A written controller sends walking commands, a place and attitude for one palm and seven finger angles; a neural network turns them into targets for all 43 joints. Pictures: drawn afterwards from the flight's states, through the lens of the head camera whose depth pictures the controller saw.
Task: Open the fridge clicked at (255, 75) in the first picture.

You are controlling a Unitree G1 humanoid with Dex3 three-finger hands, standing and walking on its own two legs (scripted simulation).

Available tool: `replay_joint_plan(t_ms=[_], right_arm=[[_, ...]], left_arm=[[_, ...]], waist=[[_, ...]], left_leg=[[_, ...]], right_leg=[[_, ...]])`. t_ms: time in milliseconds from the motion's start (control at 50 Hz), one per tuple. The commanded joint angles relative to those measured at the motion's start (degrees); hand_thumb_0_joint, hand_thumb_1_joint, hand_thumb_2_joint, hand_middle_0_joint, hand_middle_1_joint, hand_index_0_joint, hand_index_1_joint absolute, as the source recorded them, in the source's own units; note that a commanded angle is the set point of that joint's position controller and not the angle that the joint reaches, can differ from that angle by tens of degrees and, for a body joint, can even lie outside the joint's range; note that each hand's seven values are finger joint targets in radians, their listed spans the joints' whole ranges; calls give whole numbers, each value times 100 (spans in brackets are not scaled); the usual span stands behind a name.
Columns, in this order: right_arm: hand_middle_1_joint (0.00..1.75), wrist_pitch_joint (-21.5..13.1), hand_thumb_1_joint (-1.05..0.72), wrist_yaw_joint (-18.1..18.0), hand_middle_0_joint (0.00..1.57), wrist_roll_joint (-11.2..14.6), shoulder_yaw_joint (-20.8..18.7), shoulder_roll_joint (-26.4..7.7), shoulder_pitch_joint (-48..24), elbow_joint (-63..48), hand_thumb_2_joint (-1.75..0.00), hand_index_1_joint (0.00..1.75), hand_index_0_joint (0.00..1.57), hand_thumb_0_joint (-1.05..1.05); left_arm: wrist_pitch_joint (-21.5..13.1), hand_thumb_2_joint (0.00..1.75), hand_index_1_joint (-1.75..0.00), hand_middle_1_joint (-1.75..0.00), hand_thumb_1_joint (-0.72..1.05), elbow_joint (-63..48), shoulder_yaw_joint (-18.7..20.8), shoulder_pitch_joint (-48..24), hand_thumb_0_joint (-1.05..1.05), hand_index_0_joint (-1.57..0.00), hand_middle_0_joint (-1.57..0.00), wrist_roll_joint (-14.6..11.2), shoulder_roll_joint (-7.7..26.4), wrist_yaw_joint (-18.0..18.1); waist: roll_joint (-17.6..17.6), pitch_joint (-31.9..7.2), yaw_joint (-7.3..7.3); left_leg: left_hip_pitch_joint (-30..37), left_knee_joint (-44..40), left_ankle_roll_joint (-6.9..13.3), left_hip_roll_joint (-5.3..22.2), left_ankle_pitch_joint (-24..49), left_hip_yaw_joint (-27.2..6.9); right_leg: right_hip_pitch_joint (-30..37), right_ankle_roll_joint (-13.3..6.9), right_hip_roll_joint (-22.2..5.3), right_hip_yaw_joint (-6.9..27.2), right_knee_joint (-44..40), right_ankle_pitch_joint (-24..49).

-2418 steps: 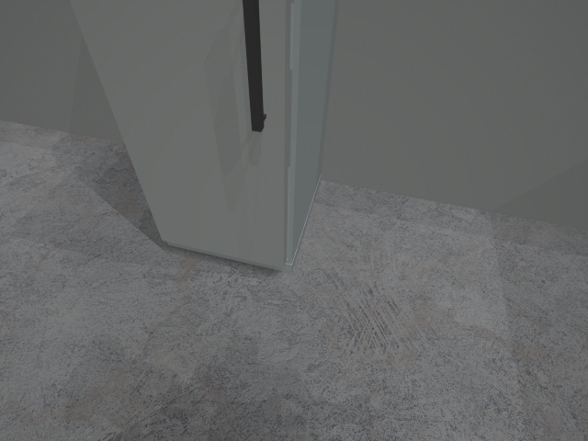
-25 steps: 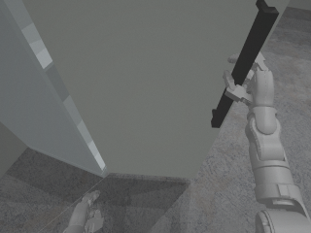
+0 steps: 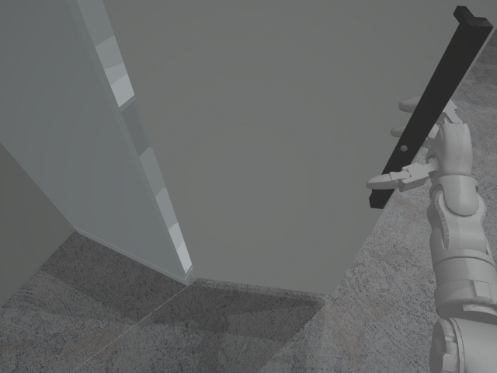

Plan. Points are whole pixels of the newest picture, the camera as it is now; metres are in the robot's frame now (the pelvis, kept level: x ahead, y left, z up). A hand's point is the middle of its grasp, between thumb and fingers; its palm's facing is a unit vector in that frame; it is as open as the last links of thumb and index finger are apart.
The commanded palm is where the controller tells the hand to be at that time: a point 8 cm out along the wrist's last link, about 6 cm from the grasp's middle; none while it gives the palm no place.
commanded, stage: loosen the grip on the handle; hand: right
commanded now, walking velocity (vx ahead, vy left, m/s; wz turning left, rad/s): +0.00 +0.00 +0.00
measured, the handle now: (409, 129) +0.48 -0.18 +0.16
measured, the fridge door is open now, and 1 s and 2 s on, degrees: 73 71 71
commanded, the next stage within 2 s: slip the hand off the handle in 0.12 s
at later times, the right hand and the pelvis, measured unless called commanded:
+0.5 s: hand (432, 149) +0.44 -0.21 +0.16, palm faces +0.11 +0.98 -0.17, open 14.7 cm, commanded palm +0.41 -0.26 +0.17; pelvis +0.03 -0.01 +0.00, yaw +0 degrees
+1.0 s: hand (457, 164) +0.41 -0.23 +0.17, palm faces +0.06 +0.98 -0.18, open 14.7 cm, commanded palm +0.37 -0.28 +0.17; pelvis +0.03 -0.02 +0.00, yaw +0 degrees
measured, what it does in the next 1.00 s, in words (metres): stands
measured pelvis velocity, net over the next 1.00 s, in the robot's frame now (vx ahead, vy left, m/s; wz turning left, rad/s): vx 0.03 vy -0.02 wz -0.01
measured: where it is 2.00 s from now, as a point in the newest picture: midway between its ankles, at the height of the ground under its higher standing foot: outside the picture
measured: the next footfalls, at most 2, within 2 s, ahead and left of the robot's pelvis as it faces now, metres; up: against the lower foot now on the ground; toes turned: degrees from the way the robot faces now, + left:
none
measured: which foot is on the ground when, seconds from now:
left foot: down 0.00-1.00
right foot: down 0.00-1.00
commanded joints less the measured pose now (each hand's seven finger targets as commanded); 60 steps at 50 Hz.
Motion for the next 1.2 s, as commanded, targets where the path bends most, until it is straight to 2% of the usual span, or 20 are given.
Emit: replay_joint_plan(t_ms=[0,40,80,180,200,220,340,440,460,540,620,720,780,840,880,980,1040,1100,1140,1180], right_arm=[[117,-638,55,-120,26,179,-530,-1550,-3107,-1746,-20,117,26,0],[115,-622,55,-143,25,174,-565,-1525,-2687,-1420,-20,115,25,0],[115,-635,55,-119,25,202,-544,-1451,-2543,-1499,-20,115,25,0],[115,-642,55,-61,25,301,-653,-1381,-2117,-2044,-20,115,25,0],[115,-570,55,-43,25,290,-299,-932,-2131,-1540,-20,115,25,0],[115,-579,55,-59,25,283,-523,-1105,-1993,-1466,-20,115,25,0],[115,-471,55,-11,25,138,-490,-1172,-1727,-2046,-20,115,25,0],[115,-472,55,132,25,235,-543,-1239,-1687,-2443,-20,115,25,0],[115,-447,55,191,25,270,-332,-1007,-1717,-2464,-20,115,25,0],[115,-352,55,308,25,305,-373,-1113,-1842,-2333,-20,115,25,0],[115,-241,55,440,25,375,-604,-1301,-1391,-2221,-20,115,25,0],[115,-256,55,586,25,482,-921,-1684,-1602,-1989,-20,115,25,0],[115,-388,55,675,25,496,-810,-1667,-2011,-1924,-20,115,25,0],[115,-541,55,771,25,563,-621,-1383,-1488,-2473,-20,115,25,0],[115,-533,55,816,25,614,-511,-1191,-910,-2592,-20,115,25,0],[115,-210,55,765,25,781,-860,-1415,-458,-2449,-20,115,25,0],[115,-220,55,618,25,786,-1203,-1717,-332,-3049,-20,115,25,0],[115,-388,55,541,25,710,-871,-1363,-357,-3582,-20,115,25,0],[115,-482,55,487,25,702,-972,-1459,-43,-3761,-20,115,25,0],[115,-470,55,538,25,695,-674,-1153,93,-3769,-20,115,25,0]], left_arm=[[-336,90,-30,-30,90,-632,197,-245,0,-20,-20,2,670,86],[-333,90,-30,-30,90,-588,167,-237,0,-20,-20,13,698,79],[-325,90,-30,-30,90,-616,168,-277,0,-20,-20,9,695,61],[-322,90,-30,-30,90,-667,210,-293,0,-20,-20,29,657,45],[-305,90,-30,-30,90,-571,184,-238,0,-20,-20,35,633,36],[-305,90,-30,-30,90,-555,212,-173,0,-20,-20,45,679,39],[-211,90,-30,-30,90,-741,196,-320,0,-20,-20,36,638,22],[-182,90,-30,-30,90,-806,198,-394,0,-20,-20,21,657,89],[-185,90,-30,-30,90,-824,169,-442,0,-20,-20,1,623,94],[-175,90,-30,-30,90,-769,160,-447,0,-20,-20,-14,669,158],[-160,90,-30,-30,90,-846,135,-449,0,-20,-20,-10,698,187],[-150,90,-30,-30,90,-838,98,-460,0,-20,-20,-27,740,258],[-165,90,-30,-30,90,-818,65,-460,0,-20,-20,-26,721,278],[-258,90,-30,-30,90,-966,104,-479,0,-20,-20,-31,704,219],[-282,90,-30,-30,90,-1034,108,-489,0,-20,-20,-44,702,175],[-281,90,-30,-30,90,-1074,70,-672,0,-20,-20,-130,746,218],[-331,90,-30,-30,90,-1179,50,-834,0,-20,-20,-88,718,253],[-405,90,-30,-30,90,-1219,-23,-966,0,-20,-20,-68,585,247],[-479,90,-30,-30,90,-1210,-7,-989,0,-20,-20,-49,605,248],[-509,90,-30,-30,90,-1191,-29,-1064,0,-20,-20,-67,582,265]], waist=[[-231,-1883,-113],[-74,-1497,-118],[44,-1494,-125],[-13,-2110,-273],[257,-1812,-97],[404,-1725,-155],[-212,-1963,-270],[-201,-2095,-264],[-271,-2023,-209],[-328,-1839,-146],[-235,-1942,-277],[-143,-1720,-228],[-382,-1703,-161],[-780,-2214,-300],[-616,-2234,-367],[131,-1294,-363],[-210,-1571,-554],[-579,-1567,-479],[-577,-1603,-513],[-569,-1439,-437]], left_leg=[[424,-928,-50,-129,557,-663],[350,-895,-75,-116,794,-637],[345,-867,-101,-116,897,-607],[684,-629,-99,-150,1904,-499],[411,-601,-125,-158,1871,-421],[383,-585,-133,-164,1946,-407],[376,-442,-71,-186,2116,-335],[415,-393,-54,-219,2362,-301],[316,-397,-50,-228,2300,-282],[97,-442,-36,-237,2014,-242],[272,-408,-17,-245,2069,-215],[180,-464,-21,-250,1705,-220],[19,-469,-14,-245,1407,-237],[84,-398,15,-273,1555,-227],[133,-362,14,-286,1587,-182],[108,-532,-53,-247,1060,-199],[332,-514,-36,-219,1065,-264],[294,-501,-16,-251,1055,-241],[307,-493,-20,-267,1072,-262],[193,-539,-31,-273,915,-232]], right_leg=[[1085,-232,452,300,-319,-85],[880,-238,467,296,-289,-10],[879,-246,477,280,-306,28],[1306,-240,480,262,-249,773],[1159,-227,491,273,-196,711],[1121,-242,485,262,-155,769],[1421,-207,468,277,-103,1212],[1646,-191,426,337,-41,1581],[1709,-187,423,351,-29,1588],[1699,-167,407,405,-23,1450],[1632,-156,409,433,-28,1558],[1400,-154,399,436,-67,1145],[1375,-129,387,479,-87,887],[1807,-107,380,520,-22,1234],[1810,-96,360,554,-31,1313],[1072,-152,378,490,-229,398],[1188,-154,407,455,-253,449],[1359,-127,396,453,-249,513],[1395,-135,386,459,-212,530],[1388,-127,382,455,-239,376]])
